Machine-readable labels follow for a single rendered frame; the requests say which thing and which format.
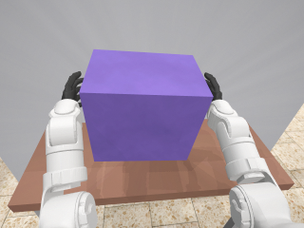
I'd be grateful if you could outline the robot left upper arm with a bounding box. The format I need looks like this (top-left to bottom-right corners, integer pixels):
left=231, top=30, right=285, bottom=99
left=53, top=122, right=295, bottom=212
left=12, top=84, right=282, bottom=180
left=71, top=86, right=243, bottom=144
left=39, top=191, right=98, bottom=228

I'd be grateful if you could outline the left robot hand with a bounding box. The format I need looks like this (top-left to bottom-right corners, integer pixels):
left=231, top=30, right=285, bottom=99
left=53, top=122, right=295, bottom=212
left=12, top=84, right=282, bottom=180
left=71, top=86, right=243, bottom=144
left=61, top=71, right=84, bottom=107

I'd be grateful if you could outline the robot right upper arm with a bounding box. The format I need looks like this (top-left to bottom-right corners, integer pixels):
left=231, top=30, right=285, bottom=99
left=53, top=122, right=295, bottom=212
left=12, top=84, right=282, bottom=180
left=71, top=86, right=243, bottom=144
left=229, top=181, right=304, bottom=228

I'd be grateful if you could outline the carton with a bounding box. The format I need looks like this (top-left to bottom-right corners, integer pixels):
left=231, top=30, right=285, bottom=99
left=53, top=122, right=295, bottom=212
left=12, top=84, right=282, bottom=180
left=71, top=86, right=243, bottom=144
left=79, top=49, right=214, bottom=162

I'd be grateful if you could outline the table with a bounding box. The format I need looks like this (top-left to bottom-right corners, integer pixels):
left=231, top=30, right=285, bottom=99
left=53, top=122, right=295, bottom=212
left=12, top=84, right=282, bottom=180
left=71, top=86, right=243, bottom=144
left=8, top=119, right=295, bottom=228

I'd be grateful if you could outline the right robot hand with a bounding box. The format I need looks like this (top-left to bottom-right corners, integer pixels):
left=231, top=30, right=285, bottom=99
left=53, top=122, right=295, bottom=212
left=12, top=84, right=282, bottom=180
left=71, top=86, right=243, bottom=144
left=204, top=72, right=222, bottom=102

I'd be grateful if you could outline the right robot forearm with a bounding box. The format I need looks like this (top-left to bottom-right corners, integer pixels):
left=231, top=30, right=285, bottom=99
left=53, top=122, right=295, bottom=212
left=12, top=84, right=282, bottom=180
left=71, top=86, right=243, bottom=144
left=207, top=100, right=291, bottom=218

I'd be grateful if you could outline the left robot forearm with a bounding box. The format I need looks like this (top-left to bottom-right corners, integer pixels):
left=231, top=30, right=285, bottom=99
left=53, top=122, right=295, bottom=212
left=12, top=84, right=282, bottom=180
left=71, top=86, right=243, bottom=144
left=38, top=99, right=88, bottom=228

